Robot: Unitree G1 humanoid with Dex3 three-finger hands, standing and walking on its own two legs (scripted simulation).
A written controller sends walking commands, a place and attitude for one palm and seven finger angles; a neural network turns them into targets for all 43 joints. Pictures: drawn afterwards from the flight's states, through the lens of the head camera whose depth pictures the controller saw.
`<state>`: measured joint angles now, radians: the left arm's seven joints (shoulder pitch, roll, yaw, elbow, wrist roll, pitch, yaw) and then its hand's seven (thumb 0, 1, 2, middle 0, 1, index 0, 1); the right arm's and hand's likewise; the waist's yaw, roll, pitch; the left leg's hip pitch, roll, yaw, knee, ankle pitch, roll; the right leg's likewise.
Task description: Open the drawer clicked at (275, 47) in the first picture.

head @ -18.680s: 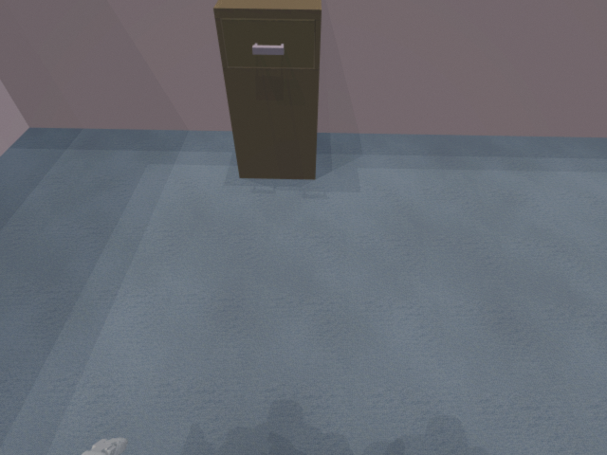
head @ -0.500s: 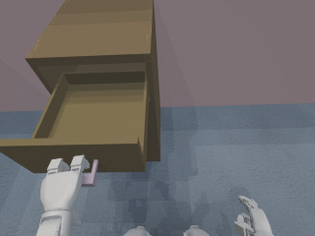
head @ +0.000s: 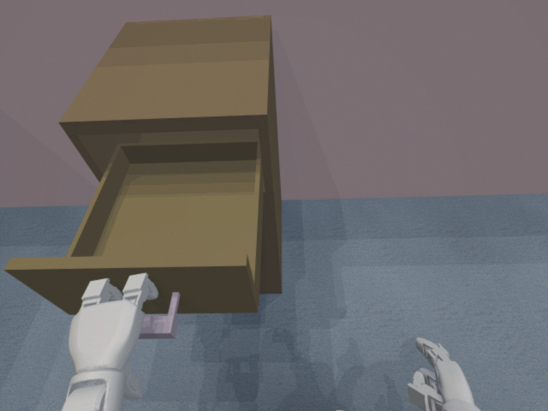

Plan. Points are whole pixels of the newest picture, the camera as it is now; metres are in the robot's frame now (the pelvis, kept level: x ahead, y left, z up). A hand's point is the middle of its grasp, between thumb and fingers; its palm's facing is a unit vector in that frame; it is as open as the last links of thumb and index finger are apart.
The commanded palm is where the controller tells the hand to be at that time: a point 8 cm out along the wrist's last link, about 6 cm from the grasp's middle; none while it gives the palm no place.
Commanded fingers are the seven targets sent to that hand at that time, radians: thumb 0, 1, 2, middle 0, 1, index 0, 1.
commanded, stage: lift the hand off the handle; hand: left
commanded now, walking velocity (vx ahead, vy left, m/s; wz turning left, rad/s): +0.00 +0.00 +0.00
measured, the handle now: (140, 313) +0.26 +0.25 -0.03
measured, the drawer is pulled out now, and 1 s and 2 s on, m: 0.30 0.30 0.30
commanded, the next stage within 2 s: draw the hand back to the body in 1.74 s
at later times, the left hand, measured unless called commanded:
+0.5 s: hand (120, 328) +0.22 +0.24 +0.02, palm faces +0.00 -0.07 -1.00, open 13.4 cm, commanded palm +0.21 +0.24 +0.08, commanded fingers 0.00 -0.50 0.30 -0.30 -1.20 -0.30 -1.20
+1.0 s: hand (107, 310) +0.23 +0.24 +0.07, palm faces +0.08 -0.08 -0.99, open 13.4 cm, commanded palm +0.20 +0.24 +0.12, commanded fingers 0.00 -0.50 0.30 -0.30 -1.20 -0.30 -1.20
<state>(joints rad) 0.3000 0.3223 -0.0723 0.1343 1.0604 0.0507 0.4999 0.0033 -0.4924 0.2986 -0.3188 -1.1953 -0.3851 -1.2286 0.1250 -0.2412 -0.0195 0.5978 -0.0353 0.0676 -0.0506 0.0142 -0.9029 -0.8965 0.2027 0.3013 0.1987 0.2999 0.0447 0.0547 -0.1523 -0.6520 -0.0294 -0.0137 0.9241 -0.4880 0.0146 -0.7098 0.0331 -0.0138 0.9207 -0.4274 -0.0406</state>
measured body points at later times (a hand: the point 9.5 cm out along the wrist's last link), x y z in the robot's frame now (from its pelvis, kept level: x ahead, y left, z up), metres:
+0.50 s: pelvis +0.01 +0.00 +0.02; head +0.05 -0.03 +0.46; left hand +0.22 +0.24 +0.07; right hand +0.23 -0.21 -0.09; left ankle -0.02 +0.11 -0.69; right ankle +0.01 -0.10 -0.69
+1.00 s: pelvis +0.01 +0.00 +0.03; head +0.03 -0.04 +0.48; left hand +0.22 +0.24 +0.12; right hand +0.23 -0.22 -0.07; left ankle -0.02 +0.11 -0.69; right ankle +0.01 -0.10 -0.69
